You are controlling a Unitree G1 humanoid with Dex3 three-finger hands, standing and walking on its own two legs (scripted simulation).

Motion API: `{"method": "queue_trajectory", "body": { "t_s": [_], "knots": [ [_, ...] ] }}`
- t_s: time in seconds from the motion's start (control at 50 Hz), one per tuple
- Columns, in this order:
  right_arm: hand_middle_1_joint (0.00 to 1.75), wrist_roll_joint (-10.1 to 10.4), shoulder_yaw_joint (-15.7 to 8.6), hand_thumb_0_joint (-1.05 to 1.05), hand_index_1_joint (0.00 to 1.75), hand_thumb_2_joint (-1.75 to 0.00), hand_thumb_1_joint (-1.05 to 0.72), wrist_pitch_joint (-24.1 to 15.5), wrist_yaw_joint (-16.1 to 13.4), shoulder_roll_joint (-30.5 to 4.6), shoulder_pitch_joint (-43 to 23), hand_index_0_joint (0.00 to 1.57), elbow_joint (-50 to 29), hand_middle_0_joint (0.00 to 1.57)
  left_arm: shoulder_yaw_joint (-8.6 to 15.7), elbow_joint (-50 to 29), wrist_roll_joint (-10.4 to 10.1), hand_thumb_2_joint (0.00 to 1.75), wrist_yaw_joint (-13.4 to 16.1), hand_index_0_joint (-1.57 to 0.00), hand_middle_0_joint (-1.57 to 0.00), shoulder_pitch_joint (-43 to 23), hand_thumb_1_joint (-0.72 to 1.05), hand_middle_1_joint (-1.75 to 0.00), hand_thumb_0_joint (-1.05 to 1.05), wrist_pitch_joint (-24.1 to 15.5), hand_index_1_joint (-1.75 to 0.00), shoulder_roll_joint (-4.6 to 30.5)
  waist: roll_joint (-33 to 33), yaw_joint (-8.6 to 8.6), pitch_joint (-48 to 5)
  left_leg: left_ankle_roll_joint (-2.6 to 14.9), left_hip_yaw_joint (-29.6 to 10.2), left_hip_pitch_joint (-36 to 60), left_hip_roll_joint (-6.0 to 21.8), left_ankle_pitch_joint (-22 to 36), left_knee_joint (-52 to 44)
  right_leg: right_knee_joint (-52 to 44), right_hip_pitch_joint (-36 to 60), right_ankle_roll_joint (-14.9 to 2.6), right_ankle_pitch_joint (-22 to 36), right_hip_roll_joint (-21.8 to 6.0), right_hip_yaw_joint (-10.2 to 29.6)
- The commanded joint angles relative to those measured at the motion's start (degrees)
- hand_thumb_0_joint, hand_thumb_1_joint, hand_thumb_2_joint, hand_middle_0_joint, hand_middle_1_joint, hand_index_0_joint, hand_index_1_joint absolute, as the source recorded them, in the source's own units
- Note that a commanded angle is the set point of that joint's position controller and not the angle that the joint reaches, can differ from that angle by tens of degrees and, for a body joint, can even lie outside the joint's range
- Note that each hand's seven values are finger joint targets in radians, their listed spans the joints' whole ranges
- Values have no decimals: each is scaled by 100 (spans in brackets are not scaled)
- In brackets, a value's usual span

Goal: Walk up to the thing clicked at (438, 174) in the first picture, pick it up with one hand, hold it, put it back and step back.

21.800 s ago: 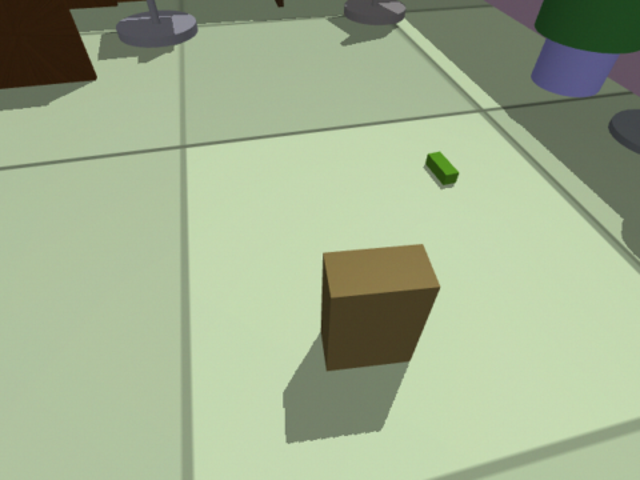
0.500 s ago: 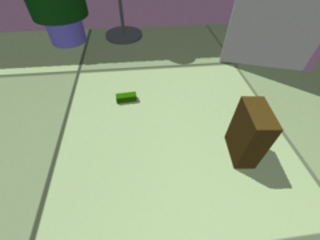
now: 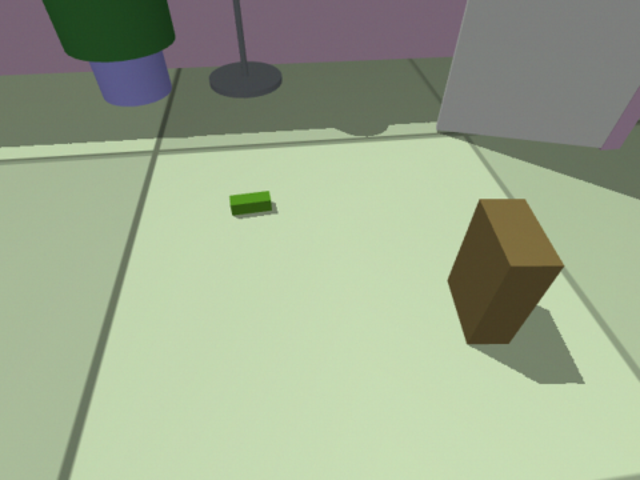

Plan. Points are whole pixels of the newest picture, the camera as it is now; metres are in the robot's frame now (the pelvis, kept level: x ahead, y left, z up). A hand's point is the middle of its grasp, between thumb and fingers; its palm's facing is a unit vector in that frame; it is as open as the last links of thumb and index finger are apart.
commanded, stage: walk up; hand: left
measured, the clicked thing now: (250, 203) +1.47 +0.30 -0.75
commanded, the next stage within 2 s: none
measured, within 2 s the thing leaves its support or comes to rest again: neither
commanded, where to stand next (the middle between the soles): +1.11 +0.05 m, yaw +3 degrees
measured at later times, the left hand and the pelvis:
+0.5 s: hand out of the picture +0.16 +0.23 -0.14, palm faces +0.05 -0.92 -0.39, open 7.4 cm; pelvis +0.15 -0.05 -0.01, yaw +1 degrees
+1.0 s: hand (170, 292) +0.51 +0.28 -0.14, palm faces -0.04 -0.93 -0.37, open 7.4 cm; pelvis +0.41 +0.00 -0.01, yaw +2 degrees
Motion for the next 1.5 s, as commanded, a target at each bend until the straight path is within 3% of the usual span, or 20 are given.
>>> {"method": "queue_trajectory", "body": {
  "t_s": [0.0,0.14,0.18,0.2,0.22,0.32,0.44,0.56,0.62,0.66,0.68,0.76,0.88,1.04,1.06,1.08,1.12,1.22,1.4,1.48],
  "knots": [
    [30,-92,-694,0,30,-90,-90,-241,31,-2070,306,20,-547,20,454,-899,74,90,-141,-20,-20,-891,90,-30,0,-169,-30,1480,819,-422,710,1422,-2471,515,2303,-2653,-1783,1705,-2748,-67,-825,-222,-288],
    [30,-101,-620,0,30,-90,-90,-224,123,-1606,-743,20,-1109,20,647,-397,-25,90,-228,-20,-20,1123,90,-30,0,-324,-30,1444,703,729,-178,665,-235,-1434,818,-1396,337,53,1256,-112,695,-19,-983],
    [30,-127,-336,0,30,-90,-90,-176,121,-837,-634,20,-1334,20,943,-64,95,90,-41,-20,-20,2556,90,-30,0,-379,-30,2222,-1828,1354,-339,306,-51,-3677,-474,-2247,3711,-977,2480,-199,-1531,-1010,1059],
    [30,-7,-368,0,30,-90,-90,-104,96,-959,-319,20,-1350,20,928,-503,130,90,12,-20,-20,1755,90,-30,0,-414,-30,2432,-1331,899,-159,110,-1023,-3678,-659,-1686,4459,-2309,1487,-464,-3420,-2145,3182],
    [30,-1,-496,0,30,-90,-90,-75,90,-1461,-72,20,-1244,20,876,-836,59,90,9,-20,-20,880,90,-30,0,-394,-30,2493,-780,510,187,116,-1322,-3262,-271,-1136,4461,-2653,657,-675,-3835,-2381,3472],
    [30,116,-445,0,30,-90,-90,-138,200,-1493,739,20,-759,20,649,-1111,-86,90,17,-20,-20,126,90,-30,0,-567,-30,1739,-725,-80,458,60,-1247,-2599,252,406,3687,-2078,249,-693,-767,-1274,673],
    [30,-7,-475,0,30,-90,-90,-140,377,-1503,85,20,-1232,20,720,-1238,-73,90,37,-20,-20,465,90,-30,0,-655,-30,1924,-438,149,698,-173,-1010,-2907,437,658,2400,-2178,373,-1123,-859,-1484,195],
    [30,-40,-482,0,30,-90,-90,-233,401,-1324,-296,20,-1494,20,715,-1237,-46,90,-4,-20,-20,760,90,-30,0,-558,-30,1981,-370,244,238,34,-92,-1818,386,887,1133,-1104,778,-948,1523,-1401,-554],
    [30,-126,-727,0,30,-90,-90,-301,252,-1698,1509,20,-978,20,568,-1343,-59,90,24,-20,-20,663,90,-30,0,-470,-30,1672,653,-684,-650,416,79,709,-53,564,833,1709,-171,-675,2657,-838,-1159],
    [30,-83,-933,0,30,-90,-90,-388,104,-2490,2002,20,-1130,20,409,-1446,-199,90,14,-20,-20,1162,90,-30,0,-443,-30,1106,2225,-692,-1123,1259,-4275,2189,2022,-847,-610,4102,-2718,-242,-1084,704,-770],
    [30,114,-937,0,30,-90,-90,-384,114,-2492,1671,20,-1239,20,485,-1395,-148,90,97,-20,-20,860,90,-30,0,-420,-30,1720,1481,-685,-1135,1699,-4606,1889,2313,-673,-670,4475,-2709,-379,-1171,139,-39],
    [30,153,-563,0,30,-90,-90,-437,-4,-1684,785,20,-1477,20,401,-1175,-302,90,-14,-20,-20,973,90,-30,0,-392,-30,1459,635,-59,-117,998,-1402,-35,1332,1571,-540,3745,-1976,-301,126,-370,120],
    [30,82,-540,0,30,-90,-90,-547,8,-1764,844,20,-1671,20,404,-1485,-147,90,-221,-20,-20,373,90,-30,0,-350,-30,1289,820,-144,306,1378,-703,-186,1412,2098,-719,1936,-2064,37,532,-583,-441],
    [30,112,-448,0,30,-90,-90,-466,16,-1565,688,20,-1897,20,722,-1120,-88,90,-177,-20,-20,1349,90,-30,0,-444,-30,1577,-157,546,-539,704,-180,-1328,844,1706,1594,609,1127,-315,1121,-54,-884],
    [30,117,-332,0,30,-90,-90,-460,30,-1254,1073,20,-1884,20,844,-1056,-50,90,-109,-20,-20,1831,90,-30,0,-493,-30,1865,-1201,739,-832,525,199,-1915,300,1028,3173,-23,1780,-431,-95,-508,-110],
    [30,129,-230,0,30,-90,-90,-424,41,-999,1360,20,-1922,20,911,-1188,-60,90,-40,-20,-20,1945,90,-30,0,-537,-30,2283,-1937,614,-790,283,-19,-2886,-337,-1011,4291,-940,2004,-773,-841,-1926,2408],
    [30,105,-388,0,30,-90,-90,-355,-57,-1696,1173,20,-1747,20,831,-1416,-196,90,-9,-20,-20,1336,90,-30,0,-538,-30,2351,-1071,445,-311,182,-644,-3235,-19,-934,5039,-1446,1381,-1455,-671,-2456,3465],
    [30,165,-344,0,30,-90,-90,-293,80,-1401,1281,20,-1467,20,627,-1526,-188,90,25,-20,-20,800,90,-30,0,-605,-30,1680,-879,1,117,146,-781,-2408,273,-14,3956,-1182,62,-1126,1435,-1306,502],
    [30,11,-443,0,30,-90,-90,-334,279,-1307,247,20,-1771,20,652,-1711,-98,90,-36,-20,-20,961,90,-30,0,-609,-30,1883,-642,253,125,-51,-187,-1801,348,854,1374,-1108,-222,-1164,30,-1311,-87],
    [30,-37,-592,0,30,-90,-90,-431,178,-1541,1288,20,-1430,20,525,-1758,-66,90,-32,-20,-20,888,90,-30,0,-534,-30,1663,168,-433,-449,189,31,268,34,630,923,738,-932,-842,1172,-1021,-524]
  ]
}}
